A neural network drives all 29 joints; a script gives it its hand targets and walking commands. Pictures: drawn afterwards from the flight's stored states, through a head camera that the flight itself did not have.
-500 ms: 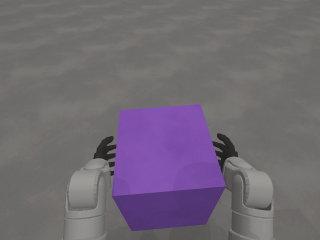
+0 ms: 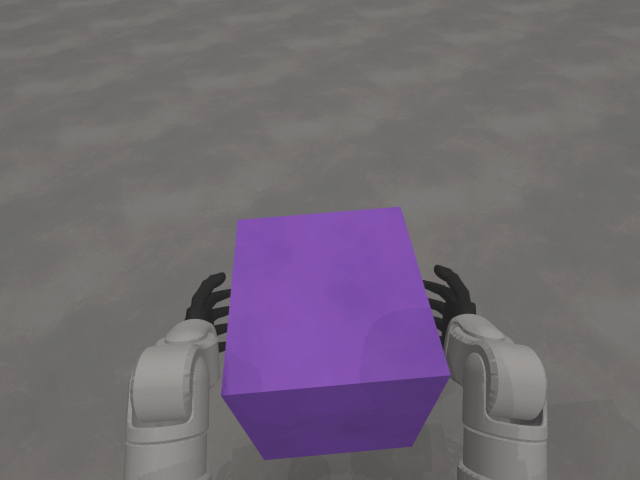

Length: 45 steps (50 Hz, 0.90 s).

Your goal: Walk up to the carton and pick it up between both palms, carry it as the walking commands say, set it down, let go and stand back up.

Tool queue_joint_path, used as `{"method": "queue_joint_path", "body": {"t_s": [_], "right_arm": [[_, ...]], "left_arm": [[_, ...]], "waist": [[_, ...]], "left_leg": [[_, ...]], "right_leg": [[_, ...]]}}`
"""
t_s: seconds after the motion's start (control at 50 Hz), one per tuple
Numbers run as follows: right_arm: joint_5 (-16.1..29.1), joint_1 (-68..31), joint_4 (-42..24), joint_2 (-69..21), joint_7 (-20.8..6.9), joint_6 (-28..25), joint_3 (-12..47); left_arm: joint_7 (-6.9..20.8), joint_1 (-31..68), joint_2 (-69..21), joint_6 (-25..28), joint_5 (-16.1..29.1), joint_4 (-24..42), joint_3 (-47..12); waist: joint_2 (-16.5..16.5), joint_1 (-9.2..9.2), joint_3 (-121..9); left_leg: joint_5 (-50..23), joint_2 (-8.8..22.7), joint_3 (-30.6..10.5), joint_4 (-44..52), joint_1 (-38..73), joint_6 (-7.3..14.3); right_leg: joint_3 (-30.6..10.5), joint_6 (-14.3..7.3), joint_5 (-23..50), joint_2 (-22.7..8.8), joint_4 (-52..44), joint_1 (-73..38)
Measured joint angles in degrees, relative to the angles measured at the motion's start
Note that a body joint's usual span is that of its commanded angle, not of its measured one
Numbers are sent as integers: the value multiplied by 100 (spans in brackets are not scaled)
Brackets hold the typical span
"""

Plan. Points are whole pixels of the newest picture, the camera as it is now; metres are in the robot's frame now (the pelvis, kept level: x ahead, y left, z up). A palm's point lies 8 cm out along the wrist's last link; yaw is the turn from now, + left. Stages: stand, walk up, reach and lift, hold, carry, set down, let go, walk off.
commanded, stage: carry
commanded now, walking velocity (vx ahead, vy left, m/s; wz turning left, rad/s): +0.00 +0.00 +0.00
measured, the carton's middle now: (329, 339) +0.29 -0.01 +0.02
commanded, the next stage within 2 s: none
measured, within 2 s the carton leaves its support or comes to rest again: neither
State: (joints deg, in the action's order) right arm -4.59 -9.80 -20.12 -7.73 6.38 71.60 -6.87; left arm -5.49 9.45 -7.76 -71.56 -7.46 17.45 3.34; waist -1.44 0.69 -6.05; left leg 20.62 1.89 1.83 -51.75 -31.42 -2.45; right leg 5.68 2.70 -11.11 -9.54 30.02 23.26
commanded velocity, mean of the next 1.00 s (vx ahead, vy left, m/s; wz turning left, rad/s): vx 0.16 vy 0.00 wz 0.00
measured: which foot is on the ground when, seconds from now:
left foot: up 0.00-0.08, down 0.10-0.86, up 0.88-1.00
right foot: down 0.00-0.10, up 0.12-0.38, down 0.40-1.00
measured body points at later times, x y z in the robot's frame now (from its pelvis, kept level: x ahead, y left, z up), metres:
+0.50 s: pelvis -0.06 +0.13 +0.00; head -0.09 +0.12 +0.45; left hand +0.21 +0.27 +0.08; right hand +0.21 -0.03 +0.08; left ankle +0.02 +0.19 -0.74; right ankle -0.05 +0.00 -0.74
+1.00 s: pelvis -0.10 +0.12 +0.02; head -0.12 +0.13 +0.47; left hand +0.17 +0.26 +0.10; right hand +0.18 -0.03 +0.12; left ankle -0.08 +0.23 -0.70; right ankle -0.06 +0.00 -0.73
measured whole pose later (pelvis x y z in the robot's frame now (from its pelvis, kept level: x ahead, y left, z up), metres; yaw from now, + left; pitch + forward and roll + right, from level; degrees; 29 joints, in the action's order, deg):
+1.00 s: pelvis -0.10 +0.12 +0.02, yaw -1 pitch +4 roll +2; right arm -5.1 -11.4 -18.2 -8.0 5.5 72.0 -7.3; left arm -6.2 9.8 -7.8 -73.3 -7.5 18.1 4.0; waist 3.0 -0.2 -8.5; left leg 19.6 0.5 7.0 -35.1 -23.2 -2.3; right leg 5.7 -1.6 -13.0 -4.6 15.7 16.1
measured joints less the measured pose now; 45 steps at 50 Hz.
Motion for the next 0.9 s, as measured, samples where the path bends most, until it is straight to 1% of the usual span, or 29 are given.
{"method": "queue_joint_path", "body": {"t_s": [0.04, 0.08, 0.1, 0.12, 0.14, 0.16, 0.18, 0.22, 0.26, 0.32, 0.36, 0.4, 0.42, 0.46, 0.48, 0.52, 0.56, 0.62, 0.66, 0.7, 0.78, 0.82, 0.84, 0.86, 0.88, 0.9], "right_arm": [[24, -73, -94, -11, 18, -26, -31], [24, -154, -90, -24, 18, -53, -53], [11, -194, -42, -34, 4, -72, -60], [-5, -195, 104, -40, -13, -135, -14], [-21, -184, 276, -39, -16, -160, 49], [-20, -166, 425, -34, -8, -147, 113], [-20, -150, 537, -30, -5, -114, 166], [-44, -140, 638, -26, -40, -55, 198], [-61, -170, 608, -31, -97, -39, 151], [-49, -256, 463, -48, -162, -83, 70], [-53, -269, 355, -52, -180, -128, 49], [-84, -246, 289, -45, -184, -151, 48], [-103, -228, 292, -39, -181, -156, 31], [-123, -87, 313, -15, -173, -114, 15], [-126, -6, 315, -3, -167, -73, 12], [-125, 82, 341, 7, -157, 0, -6], [-104, 104, 345, 9, -141, 43, -7], [-64, 39, 317, 3, -98, 62, -8], [-54, -43, 358, -9, -95, 42, -24], [-42, -114, 424, -20, -96, 25, -43], [-26, -171, 531, -29, -105, -5, -68], [-20, -122, 562, -22, -111, -15, -61], [-19, -92, 567, -17, -114, -10, -60], [-26, -69, 557, -13, -123, -2, -59], [-33, -58, 530, -11, -129, 0, -52], [-47, -61, 494, -12, -131, 0, -29]], "left_arm": [[14, 86, -12, 28, -18, 79, 21], [40, 138, -20, 42, -69, 112, 44], [52, 159, -19, 49, -98, 101, 62], [68, 148, -13, 56, -124, 44, 121], [80, 81, -3, 36, -137, -12, 172], [83, -28, 10, -2, -138, -39, 199], [79, -136, 22, -44, -128, -47, 210], [38, -263, 35, -101, -83, -31, 199], [-23, -281, 38, -125, -52, 48, 151], [-108, -190, 31, -131, -19, 238, 129], [-129, -80, 19, -131, -11, 298, 142], [-111, 22, 4, -127, -10, 255, 166], [-93, 42, -3, -92, -12, 171, 158], [-56, 9, -1, -78, -31, -29, 80], [-34, -19, 4, -95, -48, -115, 31], [1, -68, 13, -126, -84, -236, -42], [10, -100, 18, -159, -100, -239, -66], [11, -41, 11, -191, -106, -183, -19], [10, -8, 7, -190, -122, -154, 16], [3, -2, 6, -190, -134, -136, 42], [-16, -24, 9, -185, -139, -140, 55], [-31, -79, 15, -174, -121, -166, 30], [-39, -96, 17, -180, -114, -185, 13], [-44, -92, 17, -194, -115, -193, 0], [-47, -59, 15, -214, -116, -187, 8], [-46, -29, 10, -223, -110, -166, 36]], "waist": [[77, 30, -16], [134, 78, -83], [156, 115, -125], [306, 126, -139], [389, 87, -150], [415, 25, -173], [422, -30, -190], [441, -112, -158], [430, -176, -101], [336, -267, -48], [244, -295, -59], [189, -318, -112], [98, -310, -114], [-29, -220, -154], [-27, -181, -200], [-14, -122, -292], [-8, -55, -327], [87, 7, -278], [157, 18, -238], [208, 5, -200], [155, -49, -151], [54, -88, -152], [6, -112, -156], [-15, -145, -155], [30, -191, -147], [124, -234, -126]], "left_leg": [[31, 76, 43, 675, 291, -44], [-318, 139, 141, 1698, 745, -48], [-597, 148, 165, 2044, 895, -2], [-702, 59, 203, 1981, 862, 67], [-699, 45, 225, 1872, 832, 128], [-672, 87, 247, 1819, 824, 182], [-663, 134, 262, 1821, 828, 228], [-726, 166, 263, 1908, 851, 301], [-840, 134, 260, 1998, 819, 369], [-985, 53, 355, 2089, 722, 483], [-1051, -4, 428, 2112, 647, 554], [-1080, -76, 525, 2092, 588, 609], [-1092, -67, 548, 2086, 595, 627], [-1157, -95, 542, 2204, 709, 604], [-1202, -140, 556, 2292, 769, 587], [-1254, -190, 600, 2372, 818, 623], [-1281, -193, 626, 2390, 808, 675], [-1396, -201, 644, 2478, 773, 703], [-1482, -192, 641, 2534, 729, 697], [-1556, -178, 639, 2579, 698, 685], [-1647, -138, 586, 2644, 662, 636], [-1510, -132, 524, 2789, 724, 521], [-1303, -142, 487, 2869, 764, 400], [-922, -152, 465, 2862, 765, 222], [-544, -165, 510, 2565, 668, 117], [-391, -181, 557, 2109, 562, 82]], "right_leg": [[-74, 133, 79, -143, -23, 49], [-111, 266, 67, -239, 103, 124], [-110, 327, 6, -283, 259, 187], [-197, 330, -215, -347, 455, 260], [-257, 315, -713, -277, 728, 331], [-259, 270, -1195, -135, 1068, 419], [-221, 225, -1510, 12, 1421, 498], [-97, 137, -1700, 249, 1942, 559], [13, 83, -1656, 420, 2093, 532], [77, 16, -1573, 611, 1785, 356], [90, -45, -1388, 732, 1136, 50], [66, -134, -816, 793, 172, -380], [44, -199, -404, 814, -28, -441], [54, -228, -209, 797, -121, -539], [45, -213, -229, 754, -113, -556], [9, -178, -303, 700, -55, -537], [-11, -152, -380, 692, -7, -495], [-18, -163, -576, 678, 117, -373], [-12, -203, -688, 687, 180, -284], [-7, -237, -643, 703, 176, -232], [44, -319, -661, 753, 162, -192], [91, -378, -913, 790, 27, -274], [113, -414, -1017, 801, -125, -352], [124, -454, -1038, 804, -318, -431], [105, -488, -959, 774, -506, -482], [59, -503, -814, 722, -685, -524]]}}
